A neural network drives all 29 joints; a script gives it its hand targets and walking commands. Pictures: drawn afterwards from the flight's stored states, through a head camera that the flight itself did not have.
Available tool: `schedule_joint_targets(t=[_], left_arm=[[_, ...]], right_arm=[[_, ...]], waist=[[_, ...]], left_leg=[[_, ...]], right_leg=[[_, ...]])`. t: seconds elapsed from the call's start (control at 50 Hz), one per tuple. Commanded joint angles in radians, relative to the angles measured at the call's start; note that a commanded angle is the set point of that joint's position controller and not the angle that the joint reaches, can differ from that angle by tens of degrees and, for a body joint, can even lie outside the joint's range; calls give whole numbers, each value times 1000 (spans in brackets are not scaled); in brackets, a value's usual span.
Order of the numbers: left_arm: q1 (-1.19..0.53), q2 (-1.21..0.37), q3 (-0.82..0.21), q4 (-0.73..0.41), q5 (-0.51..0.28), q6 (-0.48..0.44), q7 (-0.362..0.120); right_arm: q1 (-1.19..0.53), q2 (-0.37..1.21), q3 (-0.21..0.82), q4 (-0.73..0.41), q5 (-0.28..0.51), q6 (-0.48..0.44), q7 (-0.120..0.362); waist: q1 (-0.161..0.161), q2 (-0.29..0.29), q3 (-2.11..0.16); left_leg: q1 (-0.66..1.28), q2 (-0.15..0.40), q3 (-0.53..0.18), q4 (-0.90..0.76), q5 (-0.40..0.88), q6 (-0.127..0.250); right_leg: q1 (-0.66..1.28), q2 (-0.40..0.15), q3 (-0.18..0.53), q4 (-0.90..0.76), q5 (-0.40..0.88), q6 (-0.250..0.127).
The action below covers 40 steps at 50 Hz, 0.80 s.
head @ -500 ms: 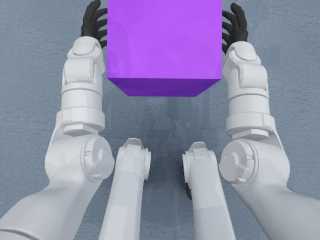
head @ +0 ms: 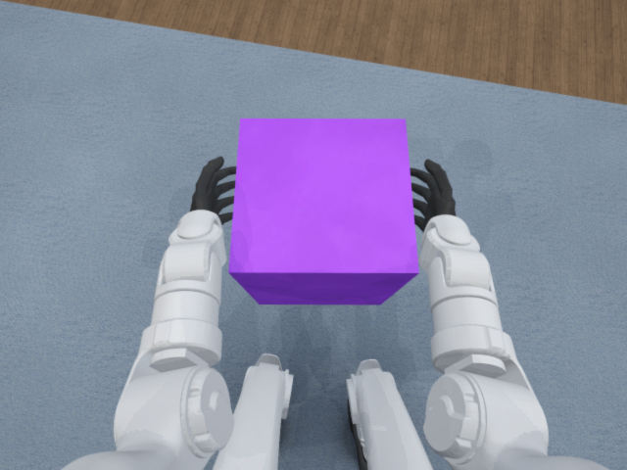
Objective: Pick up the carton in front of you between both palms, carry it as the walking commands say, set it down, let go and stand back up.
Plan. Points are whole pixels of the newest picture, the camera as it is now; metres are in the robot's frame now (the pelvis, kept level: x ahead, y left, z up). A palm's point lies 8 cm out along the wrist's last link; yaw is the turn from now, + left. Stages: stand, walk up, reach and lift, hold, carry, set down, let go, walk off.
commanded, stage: reach and lift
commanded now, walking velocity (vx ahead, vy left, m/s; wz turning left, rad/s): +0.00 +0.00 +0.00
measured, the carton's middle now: (321, 225) +0.44 +0.01 -0.11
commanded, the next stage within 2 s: hold in 1.72 s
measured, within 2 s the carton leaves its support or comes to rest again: neither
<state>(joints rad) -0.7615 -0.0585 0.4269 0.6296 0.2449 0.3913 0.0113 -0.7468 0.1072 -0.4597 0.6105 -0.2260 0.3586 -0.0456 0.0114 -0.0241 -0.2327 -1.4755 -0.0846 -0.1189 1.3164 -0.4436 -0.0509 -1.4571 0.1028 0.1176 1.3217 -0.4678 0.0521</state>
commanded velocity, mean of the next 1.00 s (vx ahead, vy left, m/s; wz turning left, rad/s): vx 0.00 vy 0.00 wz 0.00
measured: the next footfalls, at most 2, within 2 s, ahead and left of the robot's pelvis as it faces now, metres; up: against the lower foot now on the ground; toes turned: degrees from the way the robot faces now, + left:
none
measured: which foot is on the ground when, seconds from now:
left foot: down 0.00-1.00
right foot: down 0.00-1.00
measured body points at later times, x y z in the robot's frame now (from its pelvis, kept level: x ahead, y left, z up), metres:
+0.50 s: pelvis +0.05 +0.00 +0.12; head +0.10 +0.00 +0.57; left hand +0.38 +0.16 +0.10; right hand +0.39 -0.15 +0.11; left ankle +0.07 +0.13 -0.59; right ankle +0.06 -0.13 -0.59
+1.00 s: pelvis +0.05 +0.00 +0.15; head +0.02 +0.00 +0.60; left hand +0.35 +0.15 +0.17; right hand +0.36 -0.15 +0.17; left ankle +0.07 +0.13 -0.59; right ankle +0.06 -0.13 -0.59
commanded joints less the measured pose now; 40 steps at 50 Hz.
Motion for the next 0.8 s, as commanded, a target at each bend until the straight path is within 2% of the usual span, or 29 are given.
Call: schedule_joint_targets(t=[0.0, 0.32, 0.54, 0.64, 0.78], left_arm=[[-535, -1074, -548, 49, -156, -30, -240], [-210, -1082, -635, -44, -144, -29, -246], [-3, -1066, -732, -176, -185, 62, -240], [50, -1059, -765, -262, -205, 136, -240], [35, -1031, -662, -223, -163, 202, -255]], right_arm=[[-538, 1065, 570, 86, 140, -4, 251], [-203, 1070, 670, 2, 129, -2, 253], [16, 1040, 753, -121, 160, 94, 269], [80, 1027, 775, -190, 178, 167, 279], [47, 996, 683, -164, 140, 234, 301]], waist=[[12, 27, -702], [0, 25, -458], [-8, 22, -252], [-12, 28, -131], [-8, 22, 68]], left_leg=[[571, -70, 128, -209, 245, 23], [962, -41, 69, -555, 369, 37], [1268, -18, 48, -804, 515, 31], [1351, -16, 47, -900, 486, 29], [1338, -10, 57, -959, 293, 39]], right_leg=[[434, 69, -123, -222, 217, -19], [872, 24, -50, -572, 368, -33], [1168, 5, -41, -816, 506, -28], [1282, -1, -40, -911, 493, -31], [1266, -10, -50, -968, 304, -43]])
